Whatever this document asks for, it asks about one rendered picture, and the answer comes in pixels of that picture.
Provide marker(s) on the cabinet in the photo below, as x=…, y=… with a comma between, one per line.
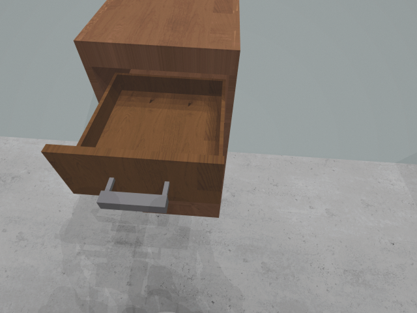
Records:
x=187, y=38

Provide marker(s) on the handle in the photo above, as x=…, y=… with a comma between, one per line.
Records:
x=127, y=201

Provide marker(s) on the drawer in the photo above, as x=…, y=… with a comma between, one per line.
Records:
x=148, y=129

